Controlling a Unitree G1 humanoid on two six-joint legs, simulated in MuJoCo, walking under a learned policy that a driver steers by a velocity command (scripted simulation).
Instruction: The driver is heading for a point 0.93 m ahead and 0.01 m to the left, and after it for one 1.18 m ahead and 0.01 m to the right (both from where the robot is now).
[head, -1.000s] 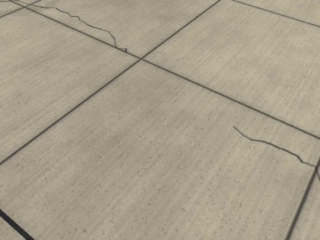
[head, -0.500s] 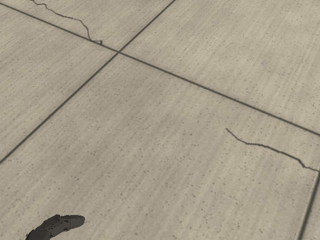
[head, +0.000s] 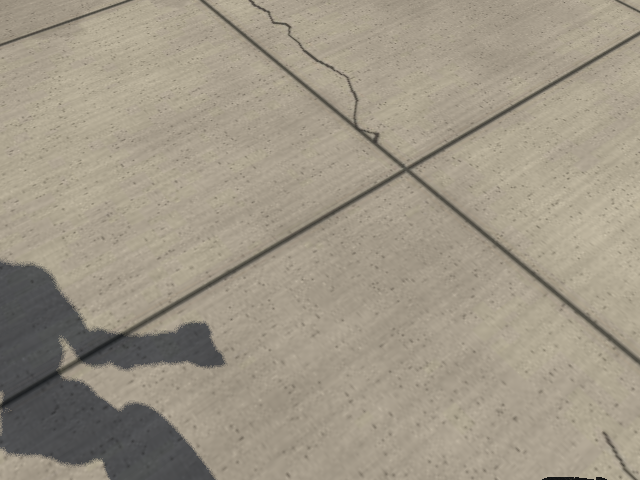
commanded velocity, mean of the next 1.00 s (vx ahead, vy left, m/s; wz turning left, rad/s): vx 0.50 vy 0.00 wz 0.19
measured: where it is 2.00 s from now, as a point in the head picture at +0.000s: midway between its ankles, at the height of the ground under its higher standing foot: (316, 276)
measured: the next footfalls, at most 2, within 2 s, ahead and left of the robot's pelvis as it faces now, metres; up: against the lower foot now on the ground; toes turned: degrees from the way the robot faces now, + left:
left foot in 0.02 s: +0.19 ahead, +0.09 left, +0.00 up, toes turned +4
right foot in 0.54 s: +0.52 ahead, -0.08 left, +0.00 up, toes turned +10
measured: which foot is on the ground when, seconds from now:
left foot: up 0.00-0.00, down 0.02-0.56, up 0.58-1.00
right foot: down 0.00-0.04, up 0.06-0.52, down 0.54-1.00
